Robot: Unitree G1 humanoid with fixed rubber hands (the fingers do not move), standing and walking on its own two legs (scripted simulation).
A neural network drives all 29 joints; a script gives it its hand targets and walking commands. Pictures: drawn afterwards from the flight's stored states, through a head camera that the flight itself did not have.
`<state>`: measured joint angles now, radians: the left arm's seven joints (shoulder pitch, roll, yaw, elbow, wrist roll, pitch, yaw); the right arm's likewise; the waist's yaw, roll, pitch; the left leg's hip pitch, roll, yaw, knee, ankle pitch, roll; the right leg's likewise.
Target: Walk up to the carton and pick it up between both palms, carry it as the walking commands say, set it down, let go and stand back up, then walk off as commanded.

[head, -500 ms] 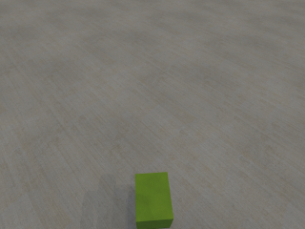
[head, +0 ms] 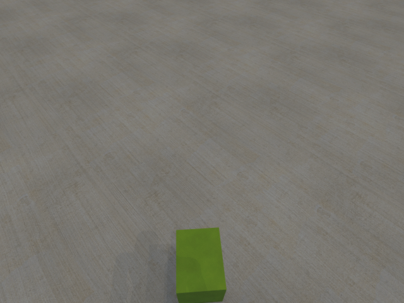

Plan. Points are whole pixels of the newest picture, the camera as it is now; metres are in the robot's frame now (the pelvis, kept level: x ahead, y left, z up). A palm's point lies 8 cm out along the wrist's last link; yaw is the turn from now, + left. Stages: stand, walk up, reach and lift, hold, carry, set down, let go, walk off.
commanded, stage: walk up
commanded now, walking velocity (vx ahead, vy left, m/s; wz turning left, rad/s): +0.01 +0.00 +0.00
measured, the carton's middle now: (199, 265) +0.41 +0.01 -0.68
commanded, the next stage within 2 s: stand in 0.12 s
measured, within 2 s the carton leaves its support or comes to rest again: neither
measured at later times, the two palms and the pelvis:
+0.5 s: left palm out of the picture +0.15 +0.22 -0.14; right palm out of the picture +0.14 -0.24 -0.14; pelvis -0.02 +0.00 -0.03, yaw -1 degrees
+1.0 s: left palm out of the picture +0.14 +0.21 -0.17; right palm out of the picture +0.14 -0.20 -0.17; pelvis -0.07 +0.02 -0.07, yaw -2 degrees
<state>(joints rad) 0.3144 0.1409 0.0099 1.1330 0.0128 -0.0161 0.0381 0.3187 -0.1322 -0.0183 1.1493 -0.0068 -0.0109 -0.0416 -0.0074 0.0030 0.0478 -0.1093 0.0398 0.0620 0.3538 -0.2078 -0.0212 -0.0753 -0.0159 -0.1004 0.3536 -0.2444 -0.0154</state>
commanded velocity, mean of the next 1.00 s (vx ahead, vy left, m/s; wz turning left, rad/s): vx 0.00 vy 0.00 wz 0.00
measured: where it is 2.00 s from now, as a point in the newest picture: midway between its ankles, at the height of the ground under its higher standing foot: outside the picture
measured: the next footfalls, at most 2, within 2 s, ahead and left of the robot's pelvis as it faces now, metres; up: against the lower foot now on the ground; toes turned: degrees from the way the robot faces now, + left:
none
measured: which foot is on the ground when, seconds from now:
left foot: down 0.00-1.00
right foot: down 0.00-1.00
